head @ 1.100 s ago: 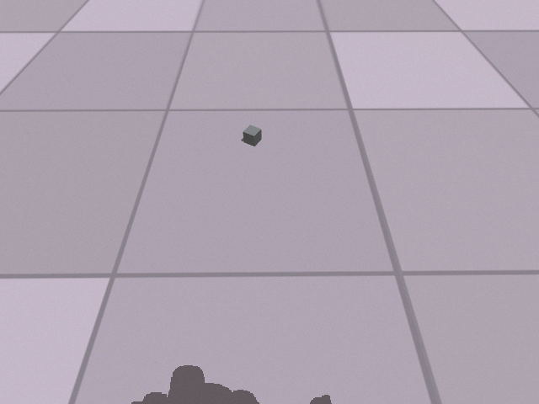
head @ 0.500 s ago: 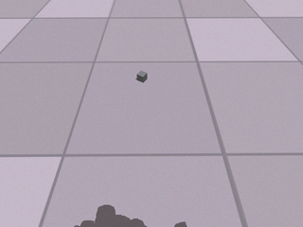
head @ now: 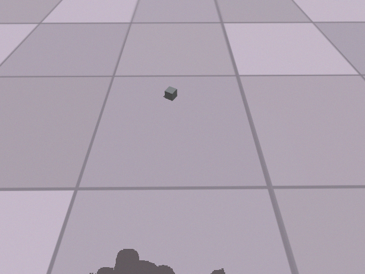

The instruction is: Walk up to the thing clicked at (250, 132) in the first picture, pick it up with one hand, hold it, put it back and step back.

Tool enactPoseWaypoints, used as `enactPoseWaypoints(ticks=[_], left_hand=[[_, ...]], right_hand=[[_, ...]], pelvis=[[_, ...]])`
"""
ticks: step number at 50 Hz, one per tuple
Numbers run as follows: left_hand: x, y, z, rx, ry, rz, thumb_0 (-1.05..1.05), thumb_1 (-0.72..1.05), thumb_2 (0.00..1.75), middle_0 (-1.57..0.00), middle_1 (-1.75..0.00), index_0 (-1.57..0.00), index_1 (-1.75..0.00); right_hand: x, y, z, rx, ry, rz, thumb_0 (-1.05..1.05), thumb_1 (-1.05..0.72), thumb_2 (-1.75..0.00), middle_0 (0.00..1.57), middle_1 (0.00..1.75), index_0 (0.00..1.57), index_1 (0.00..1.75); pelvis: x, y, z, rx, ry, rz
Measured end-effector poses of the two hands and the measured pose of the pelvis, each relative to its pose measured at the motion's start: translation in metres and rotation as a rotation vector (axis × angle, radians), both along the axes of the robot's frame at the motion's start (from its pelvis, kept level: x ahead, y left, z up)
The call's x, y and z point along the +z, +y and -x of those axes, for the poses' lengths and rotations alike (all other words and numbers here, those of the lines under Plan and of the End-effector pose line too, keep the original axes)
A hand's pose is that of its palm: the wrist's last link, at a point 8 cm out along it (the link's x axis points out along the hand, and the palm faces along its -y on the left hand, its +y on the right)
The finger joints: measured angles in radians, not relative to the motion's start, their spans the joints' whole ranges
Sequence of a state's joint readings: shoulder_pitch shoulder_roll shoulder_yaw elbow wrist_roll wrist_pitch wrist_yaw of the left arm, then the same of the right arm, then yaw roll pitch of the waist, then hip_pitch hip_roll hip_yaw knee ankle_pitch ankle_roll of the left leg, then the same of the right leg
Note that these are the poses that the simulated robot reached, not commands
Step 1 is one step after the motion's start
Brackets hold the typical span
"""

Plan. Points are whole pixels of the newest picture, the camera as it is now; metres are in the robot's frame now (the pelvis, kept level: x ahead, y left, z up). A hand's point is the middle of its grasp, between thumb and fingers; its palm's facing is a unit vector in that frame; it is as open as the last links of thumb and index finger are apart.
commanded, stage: stand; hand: left
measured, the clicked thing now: (171, 93) +1.59 +0.07 -0.75
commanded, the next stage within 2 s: walk up in 0.02 s
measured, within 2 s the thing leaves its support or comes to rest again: neither
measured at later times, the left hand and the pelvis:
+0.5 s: hand (71, 247) +0.22 +0.28 -0.12, palm faces -0.29 -0.78 -0.55, open 7.4 cm; pelvis +0.13 -0.01 -0.02, yaw -21 degrees
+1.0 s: hand (122, 110) +0.73 +0.24 -0.14, palm faces -0.62 -0.58 -0.52, open 7.4 cm; pelvis +0.45 +0.06 -0.02, yaw -38 degrees
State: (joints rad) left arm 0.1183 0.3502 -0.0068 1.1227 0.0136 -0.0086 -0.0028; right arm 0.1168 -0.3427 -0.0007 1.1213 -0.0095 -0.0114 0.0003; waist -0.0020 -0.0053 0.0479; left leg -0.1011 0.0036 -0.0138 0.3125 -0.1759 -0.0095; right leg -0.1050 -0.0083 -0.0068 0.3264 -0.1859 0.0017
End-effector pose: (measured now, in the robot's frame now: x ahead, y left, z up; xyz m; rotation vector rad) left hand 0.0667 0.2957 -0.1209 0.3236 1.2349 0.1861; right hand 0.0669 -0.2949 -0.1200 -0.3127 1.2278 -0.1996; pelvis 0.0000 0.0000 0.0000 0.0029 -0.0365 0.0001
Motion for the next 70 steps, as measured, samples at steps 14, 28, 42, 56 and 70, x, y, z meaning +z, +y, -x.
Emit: enactPoseWaypoints(ticks=[14, 28, 42, 56, 70], left_hand=[[0.034, 0.029, -0.079, -0.206, 0.038, -0.162, 0.01, 0.9, 0.9, -0.2, -0.3, -0.2, -0.3], [0.042, 0.022, -0.195, -0.319, 0.036, -0.219, 0.01, 0.89, 0.9, -0.2, -0.3, -0.21, -0.3], [-0.011, 0.028, -0.539, -0.642, -0.093, -0.21, 0.01, 0.9, 0.9, -0.2, -0.3, -0.2, -0.3], [0.032, -0.06, -0.766, -0.885, -0.183, -0.177, 0.01, 0.9, 0.9, -0.2, -0.3, -0.2, -0.3], [0.029, -0.007, -0.877, -0.839, -0.172, -0.24, 0.01, 0.89, 0.9, -0.21, -0.3, -0.21, -0.3]], right_hand=[[-0.012, -0.057, 0.016, -0.21, -0.159, -0.012, 0.0, -0.9, -0.89, 0.2, 0.3, 0.2, 0.3], [-0.001, -0.061, -0.117, -0.225, -0.281, -0.043, 0.01, -0.91, -0.89, 0.2, 0.3, 0.2, 0.3], [0.004, 0.016, -0.196, -0.522, -0.166, 0.097, 0.0, -0.9, -0.89, 0.2, 0.3, 0.2, 0.3], [-0.009, 0.106, -0.229, -0.839, -0.051, 0.042, 0.01, -0.9, -0.89, 0.2, 0.3, 0.2, 0.3], [-0.011, 0.07, -0.456, -0.704, -0.234, 0.056, 0.01, -0.9, -0.89, 0.2, 0.3, 0.21, 0.3]], pelvis=[[-0.018, -0.006, -0.041, -0.23, 0.026, -0.032], [-0.018, -0.005, -0.165, -0.418, 0.004, 0.015], [-0.043, 0.056, -0.354, -0.571, 0.022, 0.024], [-0.026, 0.06, -0.521, -0.744, 0.023, -0.029], [-0.033, 0.084, -0.668, -0.832, 0.02, 0.036]])
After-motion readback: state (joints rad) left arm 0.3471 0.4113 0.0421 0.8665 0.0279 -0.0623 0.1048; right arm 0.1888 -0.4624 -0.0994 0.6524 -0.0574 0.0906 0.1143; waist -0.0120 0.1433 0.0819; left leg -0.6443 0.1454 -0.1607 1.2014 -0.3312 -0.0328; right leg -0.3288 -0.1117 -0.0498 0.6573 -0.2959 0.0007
